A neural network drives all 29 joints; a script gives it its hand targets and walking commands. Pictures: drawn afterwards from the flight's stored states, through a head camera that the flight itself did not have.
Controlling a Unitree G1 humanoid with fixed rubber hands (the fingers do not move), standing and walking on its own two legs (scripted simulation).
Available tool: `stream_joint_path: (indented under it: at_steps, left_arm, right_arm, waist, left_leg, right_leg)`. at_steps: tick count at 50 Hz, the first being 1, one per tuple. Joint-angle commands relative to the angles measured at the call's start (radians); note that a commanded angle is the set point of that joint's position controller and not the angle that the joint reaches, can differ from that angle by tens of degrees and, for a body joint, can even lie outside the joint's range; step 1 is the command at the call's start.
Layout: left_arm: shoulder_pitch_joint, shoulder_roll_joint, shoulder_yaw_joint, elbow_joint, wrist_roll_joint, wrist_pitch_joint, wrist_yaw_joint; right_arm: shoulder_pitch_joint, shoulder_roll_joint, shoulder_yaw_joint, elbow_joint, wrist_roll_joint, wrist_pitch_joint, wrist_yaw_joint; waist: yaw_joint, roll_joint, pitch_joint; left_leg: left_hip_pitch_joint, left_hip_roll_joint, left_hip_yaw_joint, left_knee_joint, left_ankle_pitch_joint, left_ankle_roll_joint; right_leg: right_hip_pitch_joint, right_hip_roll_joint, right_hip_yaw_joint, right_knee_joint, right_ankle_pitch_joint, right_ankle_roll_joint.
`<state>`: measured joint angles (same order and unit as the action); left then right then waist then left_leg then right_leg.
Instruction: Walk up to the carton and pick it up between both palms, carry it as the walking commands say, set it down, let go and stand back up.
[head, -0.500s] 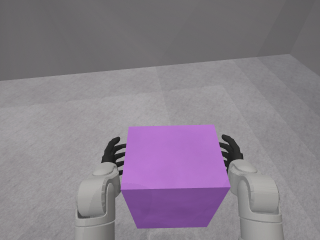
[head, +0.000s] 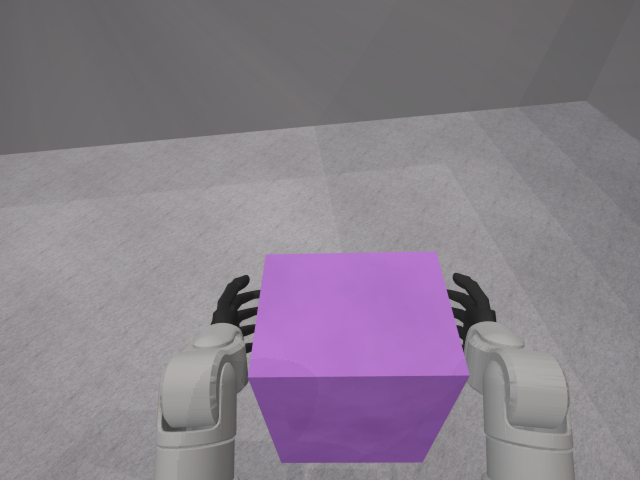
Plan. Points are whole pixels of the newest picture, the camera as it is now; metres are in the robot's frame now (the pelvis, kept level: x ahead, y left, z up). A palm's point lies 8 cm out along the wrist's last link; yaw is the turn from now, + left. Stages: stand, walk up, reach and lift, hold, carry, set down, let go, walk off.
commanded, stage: carry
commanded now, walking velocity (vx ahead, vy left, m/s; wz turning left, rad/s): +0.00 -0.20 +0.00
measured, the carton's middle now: (351, 367) +0.27 -0.01 +0.02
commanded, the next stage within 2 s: none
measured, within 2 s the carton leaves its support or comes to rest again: neither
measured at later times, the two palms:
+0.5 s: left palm (319, 366) +0.24 +0.02 +0.09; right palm (590, 365) +0.23 -0.26 +0.09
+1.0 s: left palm (329, 396) +0.21 +0.02 +0.10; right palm (616, 380) +0.21 -0.27 +0.10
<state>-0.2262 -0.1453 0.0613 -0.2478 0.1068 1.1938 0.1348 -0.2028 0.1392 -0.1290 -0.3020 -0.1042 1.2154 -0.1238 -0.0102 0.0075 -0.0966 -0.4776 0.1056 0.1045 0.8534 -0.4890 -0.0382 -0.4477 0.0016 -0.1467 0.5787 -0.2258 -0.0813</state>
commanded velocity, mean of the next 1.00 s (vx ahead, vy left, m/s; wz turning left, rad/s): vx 0.00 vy -0.05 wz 0.00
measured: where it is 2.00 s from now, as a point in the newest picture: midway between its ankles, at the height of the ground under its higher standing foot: outside the picture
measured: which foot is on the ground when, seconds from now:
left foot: up 0.00-0.04, down 0.06-0.30, up 0.32-0.52, down 0.54-1.00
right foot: down 0.00-0.06, up 0.08-0.26, down 0.28-1.00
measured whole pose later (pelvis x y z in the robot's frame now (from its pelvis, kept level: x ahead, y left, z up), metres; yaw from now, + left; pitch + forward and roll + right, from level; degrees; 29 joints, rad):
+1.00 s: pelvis -0.06 -0.13 +0.01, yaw +1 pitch +2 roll +1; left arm -0.22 -0.14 0.09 -0.22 0.10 1.20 0.13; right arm -0.21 0.14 -0.11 -0.24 -0.13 1.21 -0.11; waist 0.01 0.00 -0.11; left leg -0.30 0.08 0.11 0.52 -0.26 -0.03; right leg -0.39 -0.01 -0.21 0.46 -0.13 -0.09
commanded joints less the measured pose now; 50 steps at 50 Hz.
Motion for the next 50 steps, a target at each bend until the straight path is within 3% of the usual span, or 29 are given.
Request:
stream_joint_path:
  at_steps: [1,2,3,4,5,6,7,8,10,12,13,14,15,16,17,19,20,23,25,26,27,28,29,30,34,38,50]
  left_arm:
    - [-0.394,-0.988,-0.672,-0.080,-0.401,-0.008,-0.255]
    - [-0.370,-0.976,-0.667,-0.068,-0.390,-0.007,-0.252]
    - [-0.355,-0.966,-0.662,-0.056,-0.381,-0.005,-0.249]
    - [-0.367,-0.956,-0.669,-0.074,-0.393,-0.002,-0.255]
    - [-0.404,-0.961,-0.683,-0.092,-0.402,0.000,-0.258]
    - [-0.432,-0.979,-0.703,-0.113,-0.407,-0.004,-0.259]
    - [-0.460,-0.989,-0.721,-0.136,-0.419,-0.008,-0.264]
    - [-0.472,-0.997,-0.732,-0.146,-0.430,-0.008,-0.269]
    - [-0.455,-0.989,-0.731,-0.141,-0.440,-0.006,-0.270]
    - [-0.426,-0.970,-0.721,-0.129,-0.440,-0.003,-0.270]
    - [-0.402,-0.960,-0.713,-0.114,-0.436,-0.001,-0.272]
    - [-0.384,-0.952,-0.708,-0.101,-0.433,0.000,-0.273]
    - [-0.378,-0.948,-0.705,-0.101,-0.434,-0.001,-0.275]
    - [-0.373,-0.941,-0.685,-0.077,-0.414,-0.007,-0.278]
    - [-0.395,-0.966,-0.679,-0.084,-0.413,-0.010,-0.280]
    - [-0.417,-0.988,-0.687,-0.104,-0.423,-0.015,-0.278]
    - [-0.408,-0.993,-0.681,-0.107,-0.419,-0.018,-0.275]
    - [-0.383,-0.985,-0.670,-0.093,-0.405,-0.018,-0.269]
    - [-0.358,-0.969,-0.664,-0.077,-0.391,-0.016,-0.266]
    - [-0.340,-0.960,-0.659,-0.065,-0.383,-0.014,-0.265]
    - [-0.327,-0.950,-0.651,-0.052,-0.374,-0.013,-0.265]
    - [-0.349,-0.945,-0.657,-0.066,-0.387,-0.010,-0.270]
    - [-0.403,-0.956,-0.672,-0.091,-0.408,-0.009,-0.274]
    - [-0.437,-0.965,-0.687,-0.101,-0.419,-0.009,-0.274]
    - [-0.455,-0.949,-0.697,-0.092,-0.429,0.000,-0.281]
    - [-0.455,-0.945,-0.678,-0.060,-0.426,0.005,-0.289]
    - [-0.466,-0.943,-0.640,-0.032,-0.410,-0.004,-0.286]
  right_arm:
    - [-0.482,0.942,0.726,-0.065,0.432,-0.008,0.284]
    - [-0.464,0.936,0.721,-0.053,0.428,-0.006,0.285]
    - [-0.447,0.929,0.713,-0.036,0.426,-0.005,0.289]
    - [-0.415,0.918,0.707,-0.015,0.413,-0.015,0.287]
    - [-0.405,0.918,0.700,0.002,0.408,-0.021,0.286]
    - [-0.415,0.934,0.699,-0.018,0.410,-0.024,0.289]
    - [-0.431,0.946,0.709,-0.045,0.410,-0.028,0.288]
    - [-0.439,0.953,0.713,-0.063,0.402,-0.031,0.285]
    - [-0.436,0.944,0.706,-0.081,0.386,-0.029,0.278]
    - [-0.409,0.919,0.695,-0.073,0.371,-0.025,0.269]
    - [-0.394,0.908,0.691,-0.062,0.362,-0.023,0.267]
    - [-0.380,0.898,0.687,-0.049,0.355,-0.022,0.266]
    - [-0.380,0.890,0.686,-0.045,0.353,-0.023,0.266]
    - [-0.402,0.897,0.694,-0.052,0.354,-0.018,0.267]
    - [-0.436,0.920,0.704,-0.035,0.370,-0.012,0.269]
    - [-0.482,0.942,0.737,-0.058,0.400,-0.021,0.274]
    - [-0.488,0.953,0.749,-0.067,0.412,-0.020,0.274]
    - [-0.481,0.945,0.752,-0.074,0.418,-0.016,0.274]
    - [-0.457,0.935,0.751,-0.060,0.416,-0.013,0.275]
    - [-0.453,0.933,0.751,-0.052,0.415,-0.011,0.278]
    - [-0.462,0.934,0.751,-0.044,0.415,-0.010,0.282]
    - [-0.460,0.932,0.745,-0.029,0.406,-0.017,0.283]
    - [-0.463,0.929,0.733,-0.027,0.400,-0.022,0.283]
    - [-0.463,0.933,0.722,-0.020,0.395,-0.022,0.284]
    - [-0.438,0.928,0.698,0.010,0.373,-0.018,0.278]
    - [-0.457,0.924,0.695,0.018,0.368,-0.013,0.274]
    - [-0.490,0.938,0.700,0.017,0.374,-0.020,0.273]
  waist:
    - [0.010,-0.134,-0.305]
    - [0.003,-0.113,-0.324]
    - [-0.003,-0.048,-0.320]
    - [-0.005,0.209,-0.297]
    - [-0.005,0.322,-0.268]
    - [-0.006,0.235,-0.246]
    - [-0.005,0.156,-0.228]
    - [-0.003,0.155,-0.209]
    - [-0.006,0.192,-0.222]
    - [-0.005,0.223,-0.241]
    - [0.001,0.211,-0.247]
    - [0.006,0.160,-0.262]
    - [0.010,0.051,-0.286]
    - [0.014,-0.203,-0.290]
    - [0.023,-0.256,-0.289]
    - [0.024,-0.171,-0.271]
    - [0.022,-0.164,-0.272]
    - [0.020,-0.161,-0.292]
    - [0.013,-0.142,-0.297]
    - [0.010,-0.122,-0.305]
    - [0.015,-0.098,-0.307]
    - [0.021,-0.019,-0.289]
    - [0.023,0.040,-0.255]
    - [0.021,0.051,-0.230]
    - [0.019,-0.019,-0.203]
    - [0.023,-0.055,-0.183]
    - [0.027,-0.050,-0.206]
  left_leg:
    - [0.076,-0.021,0.043,-0.220,0.129,0.020]
    - [0.180,0.010,0.040,-0.382,0.274,0.030]
    - [0.328,0.112,-0.089,-0.468,0.337,0.046]
    - [0.452,0.374,-0.373,-0.458,0.703,0.137]
    - [0.443,0.446,-0.419,-0.459,0.854,0.227]
    - [0.413,0.421,-0.370,-0.463,0.849,0.231]
    - [0.382,0.378,-0.293,-0.458,0.755,0.199]
    - [0.351,0.338,-0.226,-0.449,0.704,0.159]
    - [0.314,0.265,-0.119,-0.409,0.719,0.119]
    - [0.293,0.243,-0.074,-0.375,0.731,0.097]
    - [0.268,0.219,-0.054,-0.339,0.671,0.070]
    - [0.225,0.178,-0.033,-0.277,0.578,0.029]
    - [0.141,0.140,-0.019,-0.201,0.384,-0.015]
    - [0.003,0.025,0.027,-0.131,0.030,-0.066]
    - [0.007,0.000,-0.010,0.000,-0.150,-0.048]
    - [-0.012,-0.006,-0.040,0.100,-0.111,-0.017]
    - [-0.018,0.000,-0.040,0.091,-0.063,-0.009]
    - [0.050,-0.025,-0.011,-0.089,-0.005,-0.002]
    - [0.139,-0.032,-0.004,-0.302,0.123,0.012]
    - [0.220,-0.018,-0.004,-0.425,0.228,0.021]
    - [0.298,0.026,-0.050,-0.475,0.285,0.036]
    - [0.281,0.105,-0.123,-0.435,0.297,0.048]
    - [0.192,0.117,-0.119,-0.436,0.251,0.048]
    - [0.160,0.094,-0.086,-0.435,0.193,0.031]
    - [0.202,0.032,-0.037,-0.372,0.151,0.015]
    - [0.210,0.016,-0.033,-0.354,0.146,0.022]
    - [0.201,0.020,-0.042,-0.381,0.177,0.031]
  right_leg:
    - [0.268,-0.193,0.162,-0.094,0.386,-0.102]
    - [0.236,-0.179,0.137,-0.051,0.386,-0.075]
    - [0.093,-0.149,0.124,0.041,0.306,-0.020]
    - [-0.126,-0.071,0.074,0.143,0.021,0.054]
    - [-0.191,-0.056,0.094,0.275,-0.278,0.073]
    - [-0.191,-0.064,0.149,0.354,-0.267,0.074]
    - [-0.185,-0.074,0.157,0.346,-0.233,0.085]
    - [-0.170,-0.084,0.150,0.288,-0.199,0.092]
    - [-0.085,-0.035,0.064,0.177,-0.168,0.110]
    - [0.027,-0.006,0.003,0.031,-0.123,0.116]
    - [0.112,0.003,-0.016,-0.081,-0.062,0.112]
    - [0.217,-0.027,0.015,-0.197,0.004,0.107]
    - [0.325,-0.142,0.123,-0.228,0.141,0.097]
    - [0.349,-0.323,0.326,-0.215,0.344,0.007]
    - [0.301,-0.324,0.335,-0.210,0.349,-0.050]
    - [0.260,-0.314,0.283,-0.212,0.284,-0.075]
    - [0.258,-0.298,0.254,-0.210,0.256,-0.071]
    - [0.286,-0.263,0.208,-0.188,0.279,-0.054]
    - [0.287,-0.259,0.207,-0.183,0.247,-0.039]
    - [0.265,-0.248,0.192,-0.174,0.224,-0.019]
    - [0.217,-0.226,0.175,-0.152,0.202,0.012]
    - [0.200,-0.178,0.139,-0.161,0.172,0.060]
    - [0.248,-0.161,0.130,-0.167,0.109,0.058]
    - [0.253,-0.163,0.138,-0.179,0.061,0.049]
    - [0.165,-0.206,0.201,-0.277,-0.135,0.054]
    - [0.133,-0.220,0.212,-0.329,-0.222,0.057]
    - [0.171,-0.214,0.168,-0.310,-0.176,0.061]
